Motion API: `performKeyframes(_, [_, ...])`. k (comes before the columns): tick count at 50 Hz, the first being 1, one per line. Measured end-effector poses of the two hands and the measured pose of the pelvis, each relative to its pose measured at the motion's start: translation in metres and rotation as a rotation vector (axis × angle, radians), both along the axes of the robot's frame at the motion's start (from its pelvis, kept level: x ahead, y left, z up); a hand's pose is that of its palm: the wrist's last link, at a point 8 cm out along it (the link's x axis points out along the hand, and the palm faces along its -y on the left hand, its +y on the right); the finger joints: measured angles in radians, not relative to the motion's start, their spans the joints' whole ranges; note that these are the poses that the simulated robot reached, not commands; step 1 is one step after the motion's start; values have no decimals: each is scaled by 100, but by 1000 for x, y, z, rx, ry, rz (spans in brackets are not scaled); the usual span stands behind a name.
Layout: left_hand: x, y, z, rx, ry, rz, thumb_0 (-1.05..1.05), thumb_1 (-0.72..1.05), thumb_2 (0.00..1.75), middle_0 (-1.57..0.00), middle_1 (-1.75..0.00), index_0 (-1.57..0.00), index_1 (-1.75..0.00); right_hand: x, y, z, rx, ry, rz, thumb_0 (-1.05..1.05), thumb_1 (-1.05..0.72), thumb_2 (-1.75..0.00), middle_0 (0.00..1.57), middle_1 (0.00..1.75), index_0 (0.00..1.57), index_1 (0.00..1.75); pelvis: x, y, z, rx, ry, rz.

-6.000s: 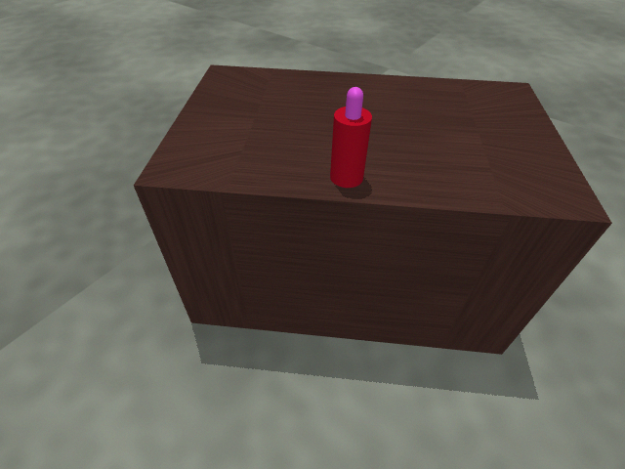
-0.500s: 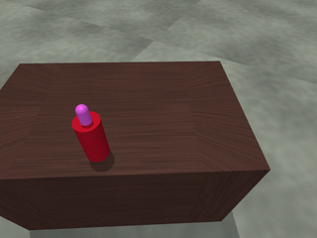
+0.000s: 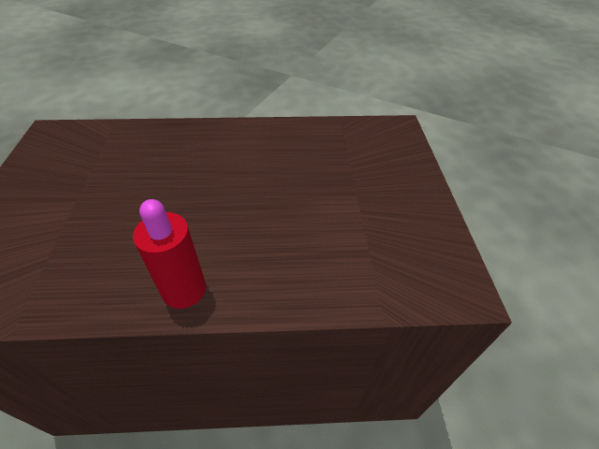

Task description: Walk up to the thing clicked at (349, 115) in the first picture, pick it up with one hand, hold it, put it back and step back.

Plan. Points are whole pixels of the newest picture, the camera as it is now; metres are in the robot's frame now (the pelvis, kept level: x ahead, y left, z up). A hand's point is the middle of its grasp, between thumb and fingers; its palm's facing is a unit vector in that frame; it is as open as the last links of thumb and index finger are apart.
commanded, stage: stand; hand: left
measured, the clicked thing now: (168, 252) +0.43 +0.22 -0.02
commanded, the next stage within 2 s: rise first in 0.38 s
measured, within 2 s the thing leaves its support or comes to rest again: neither
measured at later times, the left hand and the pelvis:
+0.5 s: hand out of the picture +0.07 +0.25 -0.16, palm faces -0.03 -0.94 -0.33, open 7.4 cm; pelvis +0.00 +0.00 +0.00, yaw +0 degrees
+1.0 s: hand (113, 447) +0.16 +0.25 -0.09, palm faces +0.25 -0.90 -0.35, open 15.9 cm; pelvis -0.01 -0.01 -0.01, yaw +0 degrees
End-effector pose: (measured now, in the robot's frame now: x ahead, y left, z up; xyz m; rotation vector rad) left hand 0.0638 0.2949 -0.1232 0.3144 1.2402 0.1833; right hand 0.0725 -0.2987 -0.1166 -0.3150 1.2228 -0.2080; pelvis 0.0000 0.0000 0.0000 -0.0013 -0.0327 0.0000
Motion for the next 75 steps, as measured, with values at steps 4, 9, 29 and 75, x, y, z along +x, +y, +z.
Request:
performKeyframes(4, [1,0,0,-1,-4,-1,0,91,90,-20,-30,-20,-30,0,0,0,-1,-4,-1,0,-91,-90,20,30,20,30,0,0,0,0,-2,0])
performKeyframes(9, [1,0,0,-1,-6,0,0,91,90,-20,-30,-20,-30,-1,1,0,0,-2,0,0,-91,-90,20,30,20,30,-1,0,0,1,-1,1])
performKeyframes(29, [23,-5,4,-14,-146,42,1,84,83,-16,-24,-16,-24,20,11,1,21,-149,-26,0,-84,-83,15,23,16,24,-9,1,-4,-2,23,4])
performKeyframes(75, [82,-3,141,161,-825,38,-1,-53,4,-4,-4,-3,-5,72,22,30,58,-457,-4,-1,53,-4,5,5,6,5,-1,-14,-4,7,-7,5])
